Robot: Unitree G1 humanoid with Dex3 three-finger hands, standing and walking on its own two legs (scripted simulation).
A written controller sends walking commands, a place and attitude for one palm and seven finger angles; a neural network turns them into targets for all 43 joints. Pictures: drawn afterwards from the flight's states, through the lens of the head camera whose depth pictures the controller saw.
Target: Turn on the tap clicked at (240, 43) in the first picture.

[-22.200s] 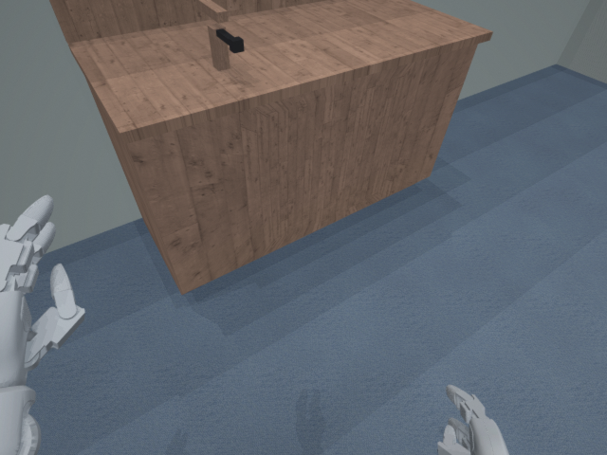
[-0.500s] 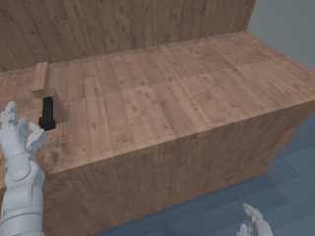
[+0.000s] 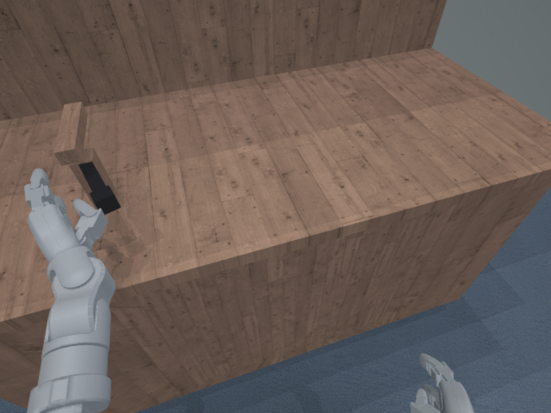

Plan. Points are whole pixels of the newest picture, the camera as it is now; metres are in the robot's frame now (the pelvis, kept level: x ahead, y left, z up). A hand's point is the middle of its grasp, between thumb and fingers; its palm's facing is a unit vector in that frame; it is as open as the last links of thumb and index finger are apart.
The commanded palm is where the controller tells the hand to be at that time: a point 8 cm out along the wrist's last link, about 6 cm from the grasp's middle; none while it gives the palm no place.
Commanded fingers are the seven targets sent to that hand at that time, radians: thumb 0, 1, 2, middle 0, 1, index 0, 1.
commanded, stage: push the lever round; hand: left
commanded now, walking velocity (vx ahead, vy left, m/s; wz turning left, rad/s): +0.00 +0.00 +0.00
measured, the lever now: (105, 200) +0.36 +0.29 +0.13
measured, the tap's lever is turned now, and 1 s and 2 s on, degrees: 19 47 65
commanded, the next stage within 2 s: none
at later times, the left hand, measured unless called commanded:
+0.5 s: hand (127, 205) +0.36 +0.25 +0.13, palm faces +0.77 -0.64 -0.04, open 7.8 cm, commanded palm +0.31 +0.27 +0.13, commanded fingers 0.00 0.90 0.90 -0.15 -0.15 -0.15 -0.15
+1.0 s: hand (146, 193) +0.38 +0.23 +0.13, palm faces +0.81 -0.58 -0.06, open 7.7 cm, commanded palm +0.34 +0.25 +0.13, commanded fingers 0.00 0.90 0.90 -0.15 -0.15 -0.15 -0.15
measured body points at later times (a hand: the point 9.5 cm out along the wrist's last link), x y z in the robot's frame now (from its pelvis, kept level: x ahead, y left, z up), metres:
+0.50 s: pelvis +0.01 +0.00 +0.00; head +0.01 -0.01 +0.45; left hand +0.31 +0.28 +0.13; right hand +0.19 -0.23 -0.10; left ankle +0.02 +0.12 -0.73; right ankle +0.01 -0.09 -0.73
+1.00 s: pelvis +0.01 +0.00 +0.00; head +0.01 -0.02 +0.45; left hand +0.34 +0.26 +0.13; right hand +0.19 -0.23 -0.11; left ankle +0.02 +0.12 -0.73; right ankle +0.01 -0.09 -0.73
